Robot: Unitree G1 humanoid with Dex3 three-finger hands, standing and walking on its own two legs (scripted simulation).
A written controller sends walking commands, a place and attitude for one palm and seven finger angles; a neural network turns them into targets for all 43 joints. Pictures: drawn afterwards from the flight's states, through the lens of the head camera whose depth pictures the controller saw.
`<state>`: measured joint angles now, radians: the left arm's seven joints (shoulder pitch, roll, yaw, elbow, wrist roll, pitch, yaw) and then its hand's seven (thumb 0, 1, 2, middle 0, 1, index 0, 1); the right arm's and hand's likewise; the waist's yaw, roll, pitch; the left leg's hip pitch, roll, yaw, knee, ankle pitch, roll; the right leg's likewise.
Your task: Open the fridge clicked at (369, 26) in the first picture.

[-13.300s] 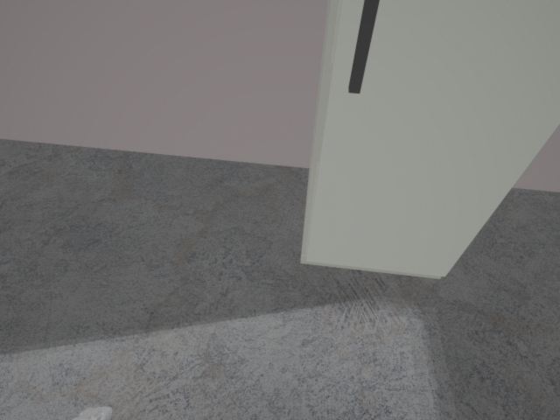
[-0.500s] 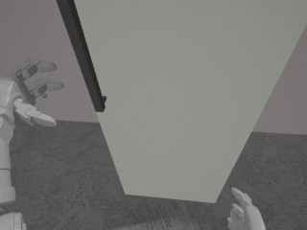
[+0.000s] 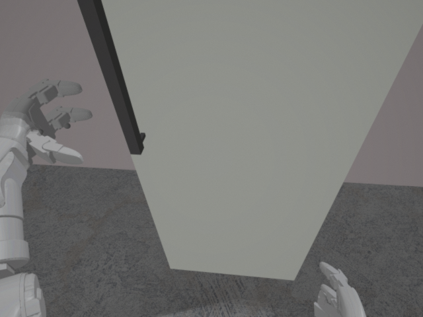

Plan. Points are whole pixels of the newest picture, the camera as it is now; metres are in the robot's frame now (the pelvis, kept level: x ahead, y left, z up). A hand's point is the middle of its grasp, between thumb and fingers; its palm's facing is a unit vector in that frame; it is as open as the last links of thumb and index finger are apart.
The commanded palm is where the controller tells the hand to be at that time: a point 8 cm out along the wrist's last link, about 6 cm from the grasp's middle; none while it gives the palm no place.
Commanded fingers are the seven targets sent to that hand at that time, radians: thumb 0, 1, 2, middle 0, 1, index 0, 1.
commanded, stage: move the hooked fingers beside the handle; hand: left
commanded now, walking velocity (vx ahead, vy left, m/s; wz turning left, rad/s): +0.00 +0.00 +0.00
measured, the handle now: (119, 74) +0.46 +0.21 +0.27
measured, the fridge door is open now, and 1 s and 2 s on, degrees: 0 0 0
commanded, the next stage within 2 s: feel for the door with the fingertips in 1.36 s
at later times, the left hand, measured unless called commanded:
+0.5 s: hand (82, 114) +0.39 +0.26 +0.23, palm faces +0.02 -1.00 -0.04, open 14.0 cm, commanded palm +0.36 +0.32 +0.23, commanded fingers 0.00 -0.50 0.30 -0.30 -1.20 -0.30 -1.20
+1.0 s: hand (80, 113) +0.38 +0.26 +0.23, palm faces +0.01 -1.00 -0.04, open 14.0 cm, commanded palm +0.35 +0.31 +0.23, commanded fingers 0.00 -0.50 0.30 -0.30 -1.20 -0.30 -1.20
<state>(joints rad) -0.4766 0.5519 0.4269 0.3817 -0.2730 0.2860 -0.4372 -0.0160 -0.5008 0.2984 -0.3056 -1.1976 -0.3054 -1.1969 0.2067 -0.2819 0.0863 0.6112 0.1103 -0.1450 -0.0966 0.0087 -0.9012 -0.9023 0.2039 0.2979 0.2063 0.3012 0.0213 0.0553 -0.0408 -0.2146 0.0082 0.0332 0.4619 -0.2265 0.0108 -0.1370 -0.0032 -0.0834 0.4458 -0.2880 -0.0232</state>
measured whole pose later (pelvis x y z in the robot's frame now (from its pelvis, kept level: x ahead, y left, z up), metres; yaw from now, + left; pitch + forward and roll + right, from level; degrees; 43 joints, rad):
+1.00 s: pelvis +0.00 +0.01 +0.00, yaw -1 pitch +0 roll +0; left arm -0.59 0.54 0.40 0.53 -0.25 0.20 -0.42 -0.02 -0.50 0.30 -0.30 -1.20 -0.30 -1.20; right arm 0.26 -0.29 0.07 0.62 0.10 -0.12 -0.10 0.01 -0.90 -0.90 0.20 0.30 0.21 0.30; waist 0.00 0.04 -0.04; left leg -0.23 0.01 0.04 0.45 -0.22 0.02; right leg -0.15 0.00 -0.07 0.43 -0.28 -0.02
